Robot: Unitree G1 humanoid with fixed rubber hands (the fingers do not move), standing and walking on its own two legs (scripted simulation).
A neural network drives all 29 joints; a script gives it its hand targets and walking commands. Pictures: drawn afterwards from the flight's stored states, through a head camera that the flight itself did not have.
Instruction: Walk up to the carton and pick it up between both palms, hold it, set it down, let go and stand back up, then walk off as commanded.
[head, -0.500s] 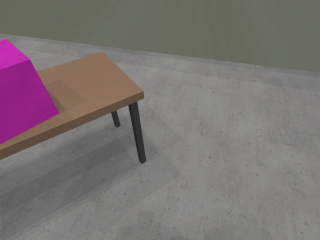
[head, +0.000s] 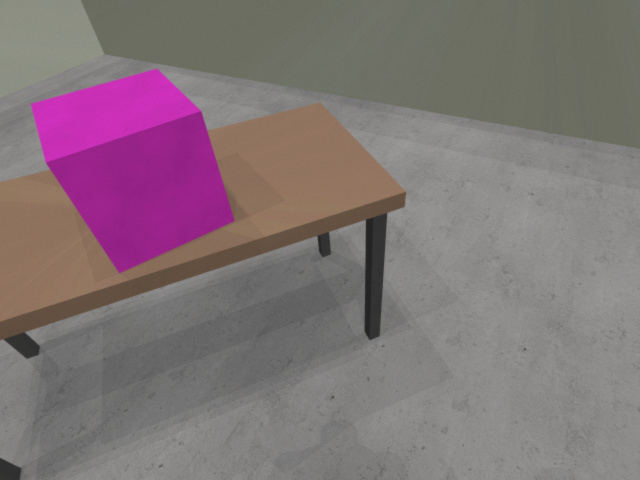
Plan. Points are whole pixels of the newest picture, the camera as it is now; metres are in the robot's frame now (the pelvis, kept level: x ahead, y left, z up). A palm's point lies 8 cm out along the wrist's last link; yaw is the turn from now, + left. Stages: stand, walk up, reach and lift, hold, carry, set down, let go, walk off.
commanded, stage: walk up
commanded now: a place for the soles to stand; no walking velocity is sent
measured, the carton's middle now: (139, 166) +0.73 +0.41 +0.04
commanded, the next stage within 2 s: none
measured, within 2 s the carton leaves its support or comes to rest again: neither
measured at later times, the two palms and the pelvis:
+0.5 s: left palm out of the picture +0.13 +0.44 -0.11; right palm (513, 478) +0.15 -0.20 -0.07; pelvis +0.08 +0.11 +0.00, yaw +10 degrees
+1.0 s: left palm out of the picture +0.08 +0.39 -0.09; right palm (527, 468) +0.18 -0.24 -0.11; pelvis +0.06 +0.06 -0.01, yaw +16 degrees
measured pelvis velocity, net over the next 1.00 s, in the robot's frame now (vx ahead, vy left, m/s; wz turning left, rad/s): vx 0.06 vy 0.06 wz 0.28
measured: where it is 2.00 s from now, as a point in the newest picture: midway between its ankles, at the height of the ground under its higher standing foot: outside the picture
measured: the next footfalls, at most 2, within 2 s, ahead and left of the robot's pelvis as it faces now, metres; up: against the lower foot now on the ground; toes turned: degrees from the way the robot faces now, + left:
left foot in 0.20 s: +0.12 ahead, +0.24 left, +0.00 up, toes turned +2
right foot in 0.72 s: +0.20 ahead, -0.04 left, +0.00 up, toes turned +10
